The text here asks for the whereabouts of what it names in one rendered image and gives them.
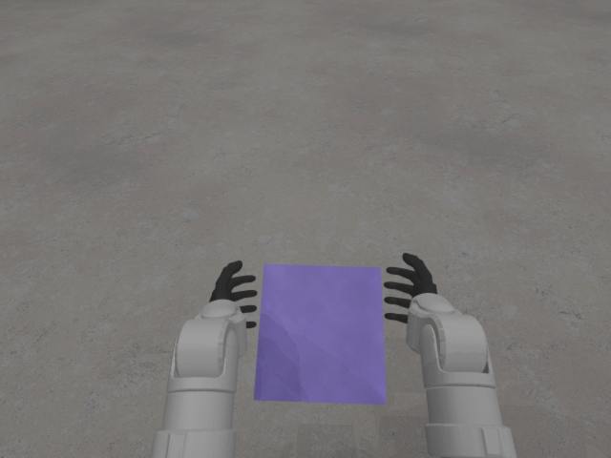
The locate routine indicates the right robot forearm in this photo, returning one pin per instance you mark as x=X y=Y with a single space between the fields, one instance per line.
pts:
x=464 y=414

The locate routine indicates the left robot forearm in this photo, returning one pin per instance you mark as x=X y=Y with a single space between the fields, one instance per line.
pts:
x=198 y=414

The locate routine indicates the left robot hand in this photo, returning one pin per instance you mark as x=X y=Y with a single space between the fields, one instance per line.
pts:
x=226 y=283

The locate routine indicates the right robot hand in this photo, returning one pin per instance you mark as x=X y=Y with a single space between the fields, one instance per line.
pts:
x=422 y=283

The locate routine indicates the carton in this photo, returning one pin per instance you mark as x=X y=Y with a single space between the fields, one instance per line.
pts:
x=321 y=335

